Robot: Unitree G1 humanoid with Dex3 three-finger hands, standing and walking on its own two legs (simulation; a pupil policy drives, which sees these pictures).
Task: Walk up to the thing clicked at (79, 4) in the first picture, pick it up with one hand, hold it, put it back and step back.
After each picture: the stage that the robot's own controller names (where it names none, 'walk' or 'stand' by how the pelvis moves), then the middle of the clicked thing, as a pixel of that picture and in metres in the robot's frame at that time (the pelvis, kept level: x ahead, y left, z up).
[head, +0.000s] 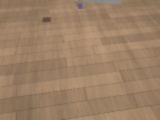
stand; (80, 0) +2.32 +0.05 -0.65
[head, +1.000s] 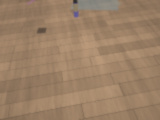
walk; (75, 8) +2.17 +0.25 -0.65
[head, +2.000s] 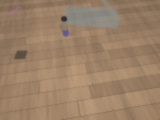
walk; (65, 26) +1.57 +0.32 -0.65
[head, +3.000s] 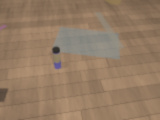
walk; (56, 58) +1.08 +0.26 -0.63
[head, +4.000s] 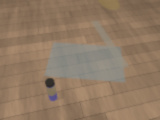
walk; (51, 90) +0.70 +0.23 -0.64
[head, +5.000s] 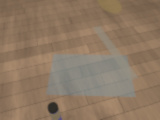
stand; (55, 114) +0.49 +0.21 -0.63
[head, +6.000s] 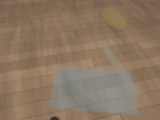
stand; out of the picture +0.45 +0.19 -0.65
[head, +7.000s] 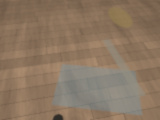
stand; out of the picture +0.45 +0.17 -0.66
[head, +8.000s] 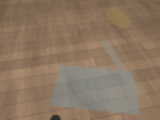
stand; out of the picture +0.46 +0.19 -0.66
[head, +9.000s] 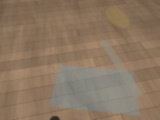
stand; out of the picture +0.45 +0.20 -0.66
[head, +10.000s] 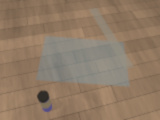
go down; (45, 102) +0.47 +0.21 -0.59
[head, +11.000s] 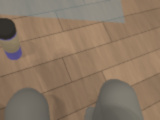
go down; (10, 42) +0.53 +0.24 -0.24
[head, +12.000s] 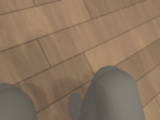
close in; out of the picture +0.52 +0.27 -0.18
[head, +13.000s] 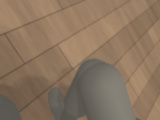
close; out of the picture +0.51 +0.29 -0.17
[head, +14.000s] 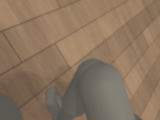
lift; out of the picture +0.48 +0.27 -0.17
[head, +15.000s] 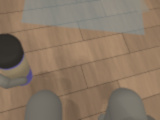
lift; (15, 66) +0.37 +0.22 -0.03
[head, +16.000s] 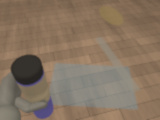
hold; (36, 91) +0.30 +0.15 +0.08
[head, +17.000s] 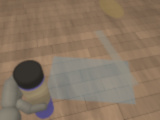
hold; (37, 94) +0.31 +0.16 +0.04
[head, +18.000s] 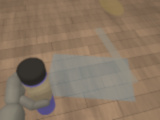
crouch; (40, 90) +0.32 +0.15 +0.03
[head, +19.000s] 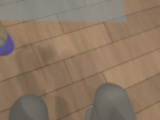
crouch; out of the picture +0.49 +0.21 -0.04
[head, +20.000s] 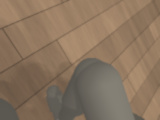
lower; out of the picture +0.48 +0.27 -0.18
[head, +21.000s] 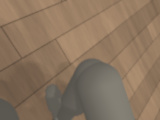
lower; out of the picture +0.49 +0.28 -0.18
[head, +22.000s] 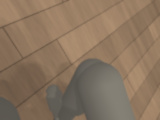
lower; out of the picture +0.48 +0.28 -0.18
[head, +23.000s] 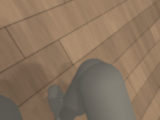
lower; out of the picture +0.48 +0.27 -0.18
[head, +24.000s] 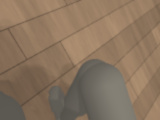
draw back; out of the picture +0.48 +0.25 -0.18
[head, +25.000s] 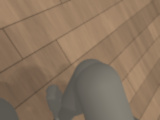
rise; out of the picture +0.48 +0.25 -0.18
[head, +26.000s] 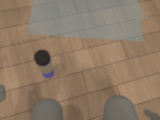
walk; (45, 65) +0.50 +0.17 -0.35
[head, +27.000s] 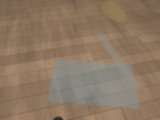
stand; out of the picture +0.42 +0.15 -0.60
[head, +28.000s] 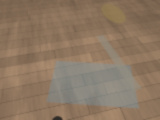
stand; out of the picture +0.43 +0.16 -0.60
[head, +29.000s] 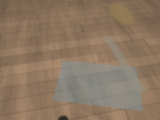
stand; out of the picture +0.43 +0.14 -0.64
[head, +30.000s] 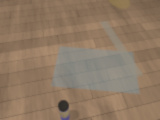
walk; (64, 111) +0.47 +0.12 -0.63
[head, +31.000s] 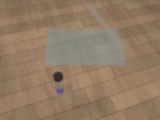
walk; (59, 83) +0.64 +0.17 -0.63
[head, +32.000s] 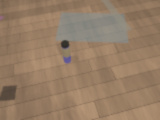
walk; (66, 52) +0.97 +0.20 -0.63
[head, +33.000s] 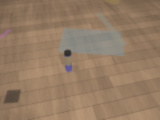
stand; (68, 61) +1.09 +0.16 -0.65
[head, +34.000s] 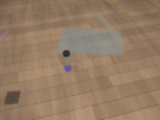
stand; (67, 61) +1.09 +0.18 -0.66
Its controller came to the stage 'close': yes
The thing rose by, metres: 0.69
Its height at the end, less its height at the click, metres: +0.00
